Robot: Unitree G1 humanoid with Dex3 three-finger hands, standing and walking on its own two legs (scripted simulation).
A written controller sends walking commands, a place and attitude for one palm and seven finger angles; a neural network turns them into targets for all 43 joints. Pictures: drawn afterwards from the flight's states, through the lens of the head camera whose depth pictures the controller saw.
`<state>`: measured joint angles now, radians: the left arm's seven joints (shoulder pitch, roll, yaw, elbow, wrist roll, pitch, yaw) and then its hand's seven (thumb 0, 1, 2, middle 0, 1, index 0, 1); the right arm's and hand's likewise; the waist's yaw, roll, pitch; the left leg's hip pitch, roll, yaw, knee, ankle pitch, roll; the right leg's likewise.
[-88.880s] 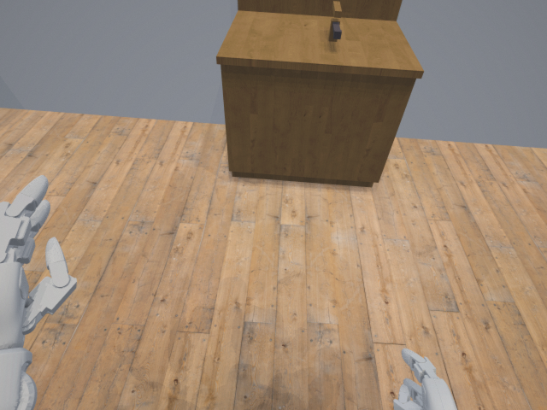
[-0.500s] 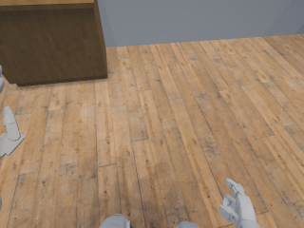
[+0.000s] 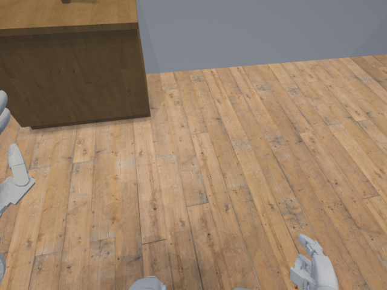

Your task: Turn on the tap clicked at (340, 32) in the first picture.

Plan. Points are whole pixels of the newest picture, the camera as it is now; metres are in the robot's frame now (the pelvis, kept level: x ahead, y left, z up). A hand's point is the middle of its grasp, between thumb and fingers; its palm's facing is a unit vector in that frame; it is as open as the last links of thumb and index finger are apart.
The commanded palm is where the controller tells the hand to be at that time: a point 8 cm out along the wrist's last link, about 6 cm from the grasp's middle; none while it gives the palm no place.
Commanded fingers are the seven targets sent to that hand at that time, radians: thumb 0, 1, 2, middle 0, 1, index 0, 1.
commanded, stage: take the last steps up to it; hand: left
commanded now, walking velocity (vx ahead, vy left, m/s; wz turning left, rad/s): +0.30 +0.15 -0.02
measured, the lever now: out of the picture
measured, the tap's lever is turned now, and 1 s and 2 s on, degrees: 78 78 78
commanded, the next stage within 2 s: none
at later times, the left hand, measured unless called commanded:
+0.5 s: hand (7, 105) +0.36 +0.35 +0.19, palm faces +0.41 -0.81 -0.41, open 7.4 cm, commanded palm +0.30 +0.39 +0.20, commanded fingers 0.00 0.90 0.90 -0.20 -0.30 -0.20 -0.30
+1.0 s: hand out of the picture +0.51 +0.47 +0.18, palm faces +0.42 -0.81 -0.40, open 7.4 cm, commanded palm +0.45 +0.51 +0.20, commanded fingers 0.00 0.90 0.90 -0.20 -0.30 -0.20 -0.30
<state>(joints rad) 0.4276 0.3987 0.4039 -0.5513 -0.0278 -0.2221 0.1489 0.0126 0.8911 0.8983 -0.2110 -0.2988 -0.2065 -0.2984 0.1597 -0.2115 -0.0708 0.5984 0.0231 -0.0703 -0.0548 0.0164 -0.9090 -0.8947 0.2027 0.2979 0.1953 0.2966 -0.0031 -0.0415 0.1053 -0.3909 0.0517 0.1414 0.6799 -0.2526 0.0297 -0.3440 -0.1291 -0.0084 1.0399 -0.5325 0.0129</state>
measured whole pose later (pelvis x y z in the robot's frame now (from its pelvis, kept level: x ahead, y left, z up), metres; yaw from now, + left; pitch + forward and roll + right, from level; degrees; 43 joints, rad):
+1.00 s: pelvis +0.29 +0.23 +0.00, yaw +0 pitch -1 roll +1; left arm 0.43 0.36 0.38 -0.54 -0.03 -0.22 0.15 0.01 0.89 0.90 -0.21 -0.30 -0.21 -0.30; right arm 0.18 -0.23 -0.06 0.61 0.02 -0.05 -0.06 0.02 -0.91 -0.89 0.20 0.30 0.20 0.30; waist 0.02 -0.02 0.11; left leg -0.39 0.05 0.13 0.69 -0.25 0.03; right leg -0.25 -0.17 -0.04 0.86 -0.50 0.04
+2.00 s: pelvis +0.58 +0.40 +0.01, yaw -5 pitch -1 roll -1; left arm 0.43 0.32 0.35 -0.52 -0.03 -0.19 0.16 0.01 0.89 0.90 -0.21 -0.30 -0.21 -0.30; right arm 0.20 -0.22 0.01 0.63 0.01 -0.04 -0.05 0.02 -0.91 -0.89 0.21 0.30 0.20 0.30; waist 0.02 0.01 0.05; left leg -0.37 0.06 0.07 0.74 -0.38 0.01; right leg -0.25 -0.04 -0.10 0.60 -0.34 -0.01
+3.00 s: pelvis +0.80 +0.39 +0.02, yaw -7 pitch +1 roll -2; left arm 0.49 0.33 0.33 -0.53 -0.05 -0.11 0.15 0.01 0.89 0.90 -0.21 -0.30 -0.21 -0.30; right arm 0.14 -0.22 0.01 0.59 0.01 -0.03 -0.08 0.01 -0.91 -0.89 0.21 0.30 0.20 0.30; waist 0.00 0.06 0.05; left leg -0.28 0.04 -0.01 0.58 -0.30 -0.02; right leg -0.27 0.02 -0.08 0.48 -0.22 -0.03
